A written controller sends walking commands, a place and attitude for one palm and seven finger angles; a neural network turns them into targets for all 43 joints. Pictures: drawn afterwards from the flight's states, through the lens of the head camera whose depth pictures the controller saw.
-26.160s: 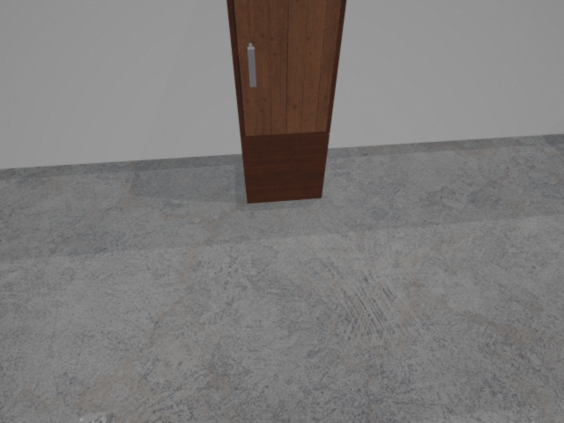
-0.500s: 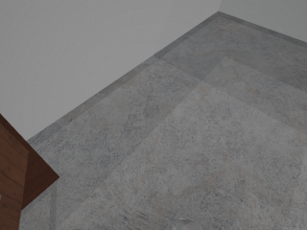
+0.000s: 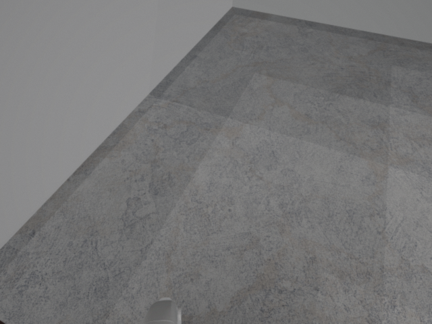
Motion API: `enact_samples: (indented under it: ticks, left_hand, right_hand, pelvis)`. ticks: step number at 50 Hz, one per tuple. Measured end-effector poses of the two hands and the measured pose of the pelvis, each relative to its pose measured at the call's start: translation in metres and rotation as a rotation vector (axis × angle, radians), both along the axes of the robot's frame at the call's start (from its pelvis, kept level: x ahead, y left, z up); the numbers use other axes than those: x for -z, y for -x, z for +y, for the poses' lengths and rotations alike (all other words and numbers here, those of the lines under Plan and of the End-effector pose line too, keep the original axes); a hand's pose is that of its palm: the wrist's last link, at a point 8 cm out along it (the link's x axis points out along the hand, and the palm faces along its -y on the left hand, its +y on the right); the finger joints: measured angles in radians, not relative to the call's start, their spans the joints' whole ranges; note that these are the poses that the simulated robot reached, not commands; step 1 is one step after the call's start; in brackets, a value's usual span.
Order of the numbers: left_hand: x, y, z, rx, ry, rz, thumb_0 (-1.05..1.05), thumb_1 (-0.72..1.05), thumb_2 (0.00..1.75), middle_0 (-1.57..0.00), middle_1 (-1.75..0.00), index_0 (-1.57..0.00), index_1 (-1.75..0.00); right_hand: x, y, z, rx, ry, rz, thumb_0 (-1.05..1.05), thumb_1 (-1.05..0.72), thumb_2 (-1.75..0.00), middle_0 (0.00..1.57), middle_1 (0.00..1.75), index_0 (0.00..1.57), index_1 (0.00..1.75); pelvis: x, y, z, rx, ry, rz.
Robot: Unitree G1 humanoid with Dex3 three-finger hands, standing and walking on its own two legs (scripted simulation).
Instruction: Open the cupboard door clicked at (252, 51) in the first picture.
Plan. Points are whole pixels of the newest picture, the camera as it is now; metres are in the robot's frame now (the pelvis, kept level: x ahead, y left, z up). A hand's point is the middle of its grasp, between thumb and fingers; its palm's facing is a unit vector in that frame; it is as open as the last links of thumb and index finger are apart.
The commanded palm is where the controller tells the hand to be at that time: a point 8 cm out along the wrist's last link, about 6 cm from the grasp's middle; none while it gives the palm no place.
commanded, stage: walk to a spot facing it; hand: left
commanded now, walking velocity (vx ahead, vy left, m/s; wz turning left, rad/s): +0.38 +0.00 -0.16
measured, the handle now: out of the picture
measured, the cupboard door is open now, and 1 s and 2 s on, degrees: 55 55 55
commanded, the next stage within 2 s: turn to face it in 0.94 s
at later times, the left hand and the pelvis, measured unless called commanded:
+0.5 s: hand (139, 248) +0.31 +0.20 -0.17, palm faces -0.08 -0.98 -0.17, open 7.3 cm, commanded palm none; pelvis +0.24 +0.03 +0.00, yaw -8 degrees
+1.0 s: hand (192, 181) +0.51 +0.09 -0.17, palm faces -0.10 -0.98 -0.20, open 7.1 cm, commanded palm none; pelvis +0.46 -0.09 +0.00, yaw -7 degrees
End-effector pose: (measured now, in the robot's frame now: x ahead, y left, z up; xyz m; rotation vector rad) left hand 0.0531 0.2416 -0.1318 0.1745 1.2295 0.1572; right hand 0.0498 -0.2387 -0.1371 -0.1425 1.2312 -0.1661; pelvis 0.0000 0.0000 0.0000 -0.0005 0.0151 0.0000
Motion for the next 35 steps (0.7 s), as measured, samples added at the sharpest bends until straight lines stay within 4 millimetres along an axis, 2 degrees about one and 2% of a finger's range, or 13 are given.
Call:
enact_samples:
  ticks: [4,9,11,13,15,17,19,21,25,28,31,35]
  left_hand:
    - [0.005,-0.001,0.003,-0.031,0.015,0.07,-0.01,0.93,0.9,-0.2,-0.3,-0.2,-0.3]
    - [0.019,-0.004,0.006,-0.074,0.051,0.188,0.0,0.92,0.9,-0.2,-0.3,-0.2,-0.3]
    - [0.029,-0.01,0.009,-0.081,0.067,0.241,0.0,0.92,0.9,-0.2,-0.3,-0.2,-0.3]
    - [0.036,-0.024,0.014,-0.07,0.08,0.283,0.0,0.91,0.9,-0.2,-0.3,-0.2,-0.3]
    - [0.037,-0.05,0.018,-0.045,0.08,0.288,0.01,0.91,0.9,-0.2,-0.3,-0.2,-0.3]
    - [0.033,-0.085,0.022,-0.021,0.078,0.257,0.01,0.91,0.9,-0.2,-0.3,-0.2,-0.3]
    - [0.027,-0.126,0.023,0.002,0.074,0.205,0.01,0.91,0.9,-0.2,-0.3,-0.2,-0.3]
    - [0.02,-0.168,0.022,0.03,0.068,0.15,0.01,0.91,0.9,-0.2,-0.3,-0.2,-0.3]
    - [0.008,-0.251,0.012,0.097,0.048,0.062,0.01,0.92,0.9,-0.2,-0.3,-0.2,-0.3]
    - [0.003,-0.312,-0.002,0.161,0.03,0.016,0.01,0.92,0.9,-0.2,-0.3,-0.2,-0.3]
    - [0.002,-0.373,-0.025,0.23,0.012,-0.022,0.01,0.92,0.9,-0.2,-0.3,-0.2,-0.3]
    - [0.007,-0.444,-0.063,0.283,-0.007,-0.108,0.0,0.92,0.9,-0.2,-0.3,-0.2,-0.3]
  right_hand:
    - [-0.007,-0.081,0.009,-0.043,-0.005,-0.106,0.0,-0.91,-0.9,0.19,0.3,0.2,0.3]
    - [-0.012,-0.172,0.029,-0.094,-0.004,-0.187,0.0,-0.91,-0.9,0.19,0.3,0.2,0.3]
    - [-0.01,-0.202,0.037,-0.103,0.008,-0.223,0.0,-0.91,-0.9,0.19,0.3,0.2,0.3]
    - [-0.006,-0.219,0.042,-0.095,0.025,-0.246,0.0,-0.91,-0.9,0.19,0.3,0.2,0.3]
    - [-0.005,-0.22,0.045,-0.069,0.029,-0.222,0.0,-0.91,-0.9,0.19,0.3,0.2,0.3]
    - [-0.004,-0.209,0.046,-0.035,0.026,-0.162,0.0,-0.91,-0.9,0.2,0.3,0.2,0.3]
    - [-0.003,-0.194,0.046,0.012,0.023,-0.085,0.0,-0.92,-0.9,0.2,0.3,0.2,0.3]
    - [-0.004,-0.179,0.038,0.068,0.037,-0.016,-0.01,-0.94,-0.9,0.2,0.3,0.2,0.3]
    - [-0.004,-0.148,0.029,0.14,0.023,0.134,-0.01,-0.95,-0.9,0.2,0.3,0.2,0.3]
    - [-0.002,-0.129,0.027,0.192,-0.009,0.237,0.0,-0.94,-0.9,0.19,0.3,0.2,0.3]
    - [0.002,-0.118,0.026,0.246,-0.053,0.331,0.0,-0.93,-0.9,0.19,0.3,0.2,0.3]
    - [0.015,-0.12,0.017,0.293,-0.119,0.441,0.0,-0.92,-0.9,0.19,0.3,0.2,0.3]
  pelvis:
    - [0.001,-0.038,0.005,0.014,0.011,-0.005]
    - [0.008,-0.093,0.019,0.032,0.015,-0.015]
    - [0.016,-0.117,0.027,0.046,0.014,-0.019]
    - [0.023,-0.136,0.034,0.066,0.013,-0.024]
    - [0.021,-0.153,0.036,0.085,0.002,-0.03]
    - [0.015,-0.169,0.037,0.093,-0.005,-0.029]
    - [0.009,-0.186,0.037,0.103,-0.008,-0.024]
    - [0.003,-0.204,0.036,0.118,-0.01,-0.017]
    - [-0.002,-0.239,0.027,0.142,-0.013,-0.007]
    - [-0.001,-0.266,0.013,0.159,-0.02,-0.003]
    - [0.004,-0.295,-0.006,0.177,-0.028,0.002]
    - [0.02,-0.335,-0.039,0.186,-0.027,0.0]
